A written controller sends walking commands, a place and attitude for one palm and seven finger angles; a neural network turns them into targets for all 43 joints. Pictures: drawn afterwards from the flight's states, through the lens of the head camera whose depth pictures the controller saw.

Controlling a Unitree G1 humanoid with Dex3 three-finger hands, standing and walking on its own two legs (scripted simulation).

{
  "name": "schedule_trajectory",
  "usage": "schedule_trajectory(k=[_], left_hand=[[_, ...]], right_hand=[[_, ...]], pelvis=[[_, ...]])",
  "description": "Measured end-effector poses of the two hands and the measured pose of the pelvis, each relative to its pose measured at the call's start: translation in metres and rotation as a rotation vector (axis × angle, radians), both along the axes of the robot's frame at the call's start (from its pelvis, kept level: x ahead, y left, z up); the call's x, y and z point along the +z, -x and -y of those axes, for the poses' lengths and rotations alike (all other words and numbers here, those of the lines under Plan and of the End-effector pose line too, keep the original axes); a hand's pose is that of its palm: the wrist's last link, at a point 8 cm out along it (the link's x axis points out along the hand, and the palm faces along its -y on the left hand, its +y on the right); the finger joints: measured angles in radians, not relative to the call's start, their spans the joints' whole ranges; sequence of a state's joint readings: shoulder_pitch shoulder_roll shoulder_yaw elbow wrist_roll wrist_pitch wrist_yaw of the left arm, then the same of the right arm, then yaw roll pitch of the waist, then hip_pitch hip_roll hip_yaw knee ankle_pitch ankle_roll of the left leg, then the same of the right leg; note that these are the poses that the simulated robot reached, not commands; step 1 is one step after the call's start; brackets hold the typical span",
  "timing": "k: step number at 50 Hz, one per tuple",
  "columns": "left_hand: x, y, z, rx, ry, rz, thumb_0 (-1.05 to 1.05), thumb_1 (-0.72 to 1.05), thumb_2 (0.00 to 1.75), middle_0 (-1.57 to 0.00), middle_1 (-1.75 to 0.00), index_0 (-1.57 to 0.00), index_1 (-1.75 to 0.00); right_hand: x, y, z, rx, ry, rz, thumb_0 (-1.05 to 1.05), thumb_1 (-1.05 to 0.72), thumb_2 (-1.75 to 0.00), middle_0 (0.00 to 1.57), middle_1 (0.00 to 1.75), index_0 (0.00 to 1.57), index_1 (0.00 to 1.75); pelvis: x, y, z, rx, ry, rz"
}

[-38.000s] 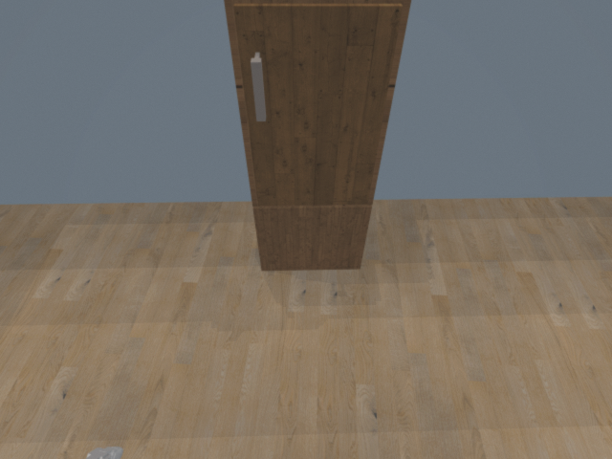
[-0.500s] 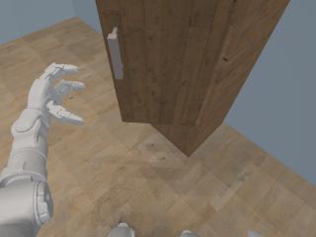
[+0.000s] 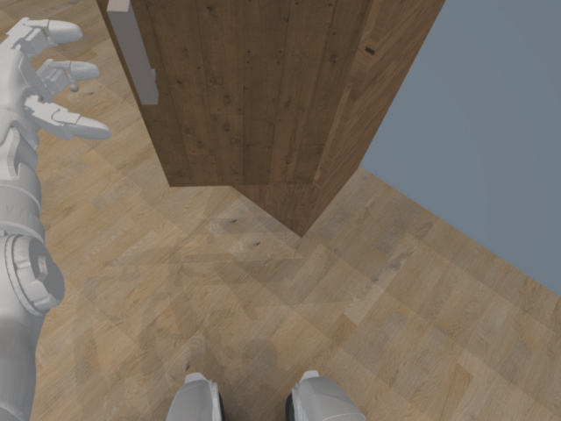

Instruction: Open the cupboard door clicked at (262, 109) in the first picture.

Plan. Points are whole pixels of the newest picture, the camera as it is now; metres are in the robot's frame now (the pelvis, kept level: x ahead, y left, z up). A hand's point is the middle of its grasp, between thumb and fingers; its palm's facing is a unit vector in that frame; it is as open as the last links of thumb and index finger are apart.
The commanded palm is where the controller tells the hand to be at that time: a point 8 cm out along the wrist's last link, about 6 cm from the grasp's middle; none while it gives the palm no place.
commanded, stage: move the hooked fingers beside the handle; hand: left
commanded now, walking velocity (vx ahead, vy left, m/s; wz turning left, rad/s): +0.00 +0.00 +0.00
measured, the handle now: (138, 48) +0.61 +0.14 +0.11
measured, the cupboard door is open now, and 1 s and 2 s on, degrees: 42 42 42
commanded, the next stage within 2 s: slide the fingers in behind the handle in 1.04 s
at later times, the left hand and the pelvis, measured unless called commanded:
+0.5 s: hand (73, 69) +0.58 +0.22 +0.10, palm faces -0.04 -1.00 +0.01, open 14.0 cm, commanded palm +0.56 +0.26 +0.11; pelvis +0.02 +0.02 +0.00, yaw -1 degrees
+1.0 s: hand (79, 71) +0.57 +0.21 +0.11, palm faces -0.04 -1.00 +0.01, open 14.0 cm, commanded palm +0.55 +0.25 +0.11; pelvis +0.02 +0.02 +0.00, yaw +0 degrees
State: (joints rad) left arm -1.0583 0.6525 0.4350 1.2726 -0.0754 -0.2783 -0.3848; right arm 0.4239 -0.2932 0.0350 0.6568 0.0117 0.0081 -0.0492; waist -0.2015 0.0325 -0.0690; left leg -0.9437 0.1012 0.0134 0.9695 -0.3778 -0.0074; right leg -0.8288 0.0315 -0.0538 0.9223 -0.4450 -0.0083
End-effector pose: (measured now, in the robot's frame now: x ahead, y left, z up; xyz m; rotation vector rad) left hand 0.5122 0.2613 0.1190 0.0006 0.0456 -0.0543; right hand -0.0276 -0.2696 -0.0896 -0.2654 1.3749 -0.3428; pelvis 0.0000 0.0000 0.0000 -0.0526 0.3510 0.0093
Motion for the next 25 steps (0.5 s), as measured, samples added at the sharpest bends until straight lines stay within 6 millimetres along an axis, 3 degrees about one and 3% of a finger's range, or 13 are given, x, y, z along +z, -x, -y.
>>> schedule_trajectory(k=[10,17,25], left_hand=[[0.003,-0.027,-0.006,0.016,-0.006,-0.018,-0.01,-0.5,0.3,-0.3,-1.2,-0.3,-1.2],[0.001,-0.047,-0.009,0.013,0.005,-0.013,-0.01,-0.5,0.3,-0.3,-1.2,-0.3,-1.2],[-0.017,-0.051,-0.014,0.01,0.008,-0.029,-0.01,-0.5,0.3,-0.3,-1.2,-0.3,-1.2]], right_hand=[[0.006,0.022,-0.02,-0.049,-0.024,-0.087,0.0,-0.9,-0.9,0.2,0.3,0.2,0.3],[0.009,0.024,-0.027,-0.047,-0.009,-0.121,0.0,-0.9,-0.9,0.2,0.3,0.21,0.3],[0.011,0.02,-0.034,-0.051,-0.014,-0.142,0.0,-0.9,-0.9,0.2,0.3,0.2,0.3]], pelvis=[[0.001,-0.009,-0.007,-0.009,0.011,-0.029],[-0.002,-0.011,-0.012,-0.005,0.022,-0.065],[-0.002,-0.017,-0.019,-0.014,0.026,-0.079]])
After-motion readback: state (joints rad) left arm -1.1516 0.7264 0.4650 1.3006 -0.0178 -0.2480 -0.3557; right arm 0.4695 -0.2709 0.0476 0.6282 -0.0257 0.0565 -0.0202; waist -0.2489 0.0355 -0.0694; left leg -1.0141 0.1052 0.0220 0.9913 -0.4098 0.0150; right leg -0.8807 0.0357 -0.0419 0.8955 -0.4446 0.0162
